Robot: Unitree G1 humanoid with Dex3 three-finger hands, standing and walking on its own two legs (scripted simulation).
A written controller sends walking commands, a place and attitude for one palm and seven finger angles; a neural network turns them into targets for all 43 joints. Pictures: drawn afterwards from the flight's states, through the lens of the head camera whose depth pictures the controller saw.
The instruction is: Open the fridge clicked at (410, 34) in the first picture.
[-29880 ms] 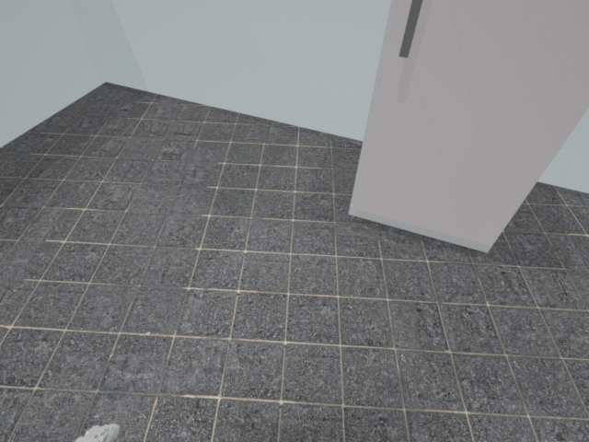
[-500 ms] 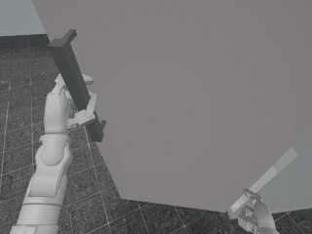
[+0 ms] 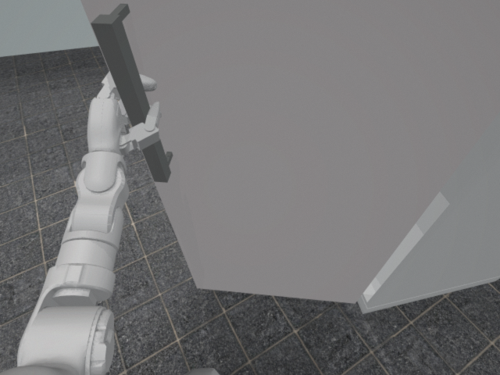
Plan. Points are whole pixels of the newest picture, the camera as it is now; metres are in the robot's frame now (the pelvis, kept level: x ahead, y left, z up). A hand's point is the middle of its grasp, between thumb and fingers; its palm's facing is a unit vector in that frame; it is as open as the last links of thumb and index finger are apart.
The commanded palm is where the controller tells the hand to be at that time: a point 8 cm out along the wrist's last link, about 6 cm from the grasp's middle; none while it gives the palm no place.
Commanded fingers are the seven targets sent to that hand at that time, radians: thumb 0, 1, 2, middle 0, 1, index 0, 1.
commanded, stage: stop walking and hold the door back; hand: left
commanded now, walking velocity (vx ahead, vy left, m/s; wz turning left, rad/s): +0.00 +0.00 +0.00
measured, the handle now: (145, 107) +0.47 +0.18 +0.19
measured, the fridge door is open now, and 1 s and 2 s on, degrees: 72 74 72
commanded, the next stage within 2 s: loosen the grip on the handle in 0.42 s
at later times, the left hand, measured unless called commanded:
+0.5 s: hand (146, 141) +0.39 +0.16 +0.18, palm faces +0.08 -0.99 -0.12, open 6.3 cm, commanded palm +0.37 +0.22 +0.18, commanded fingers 0.00 0.90 0.90 -0.45 -1.40 -0.45 -1.40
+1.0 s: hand (142, 135) +0.41 +0.17 +0.18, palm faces +0.11 -0.98 -0.14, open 13.5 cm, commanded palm +0.38 +0.23 +0.18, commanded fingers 0.00 -0.55 0.20 -0.25 -1.15 -0.25 -1.15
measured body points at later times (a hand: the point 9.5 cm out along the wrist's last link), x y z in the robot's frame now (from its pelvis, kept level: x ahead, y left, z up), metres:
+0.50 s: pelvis +0.02 +0.03 +0.00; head +0.03 +0.03 +0.45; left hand +0.38 +0.21 +0.19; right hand +0.18 -0.20 -0.10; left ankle +0.05 +0.15 -0.73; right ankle +0.02 -0.12 -0.73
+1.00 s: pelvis +0.03 +0.00 +0.00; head +0.04 -0.01 +0.45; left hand +0.40 +0.22 +0.19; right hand +0.11 -0.28 -0.11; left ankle +0.05 +0.15 -0.73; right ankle +0.02 -0.12 -0.73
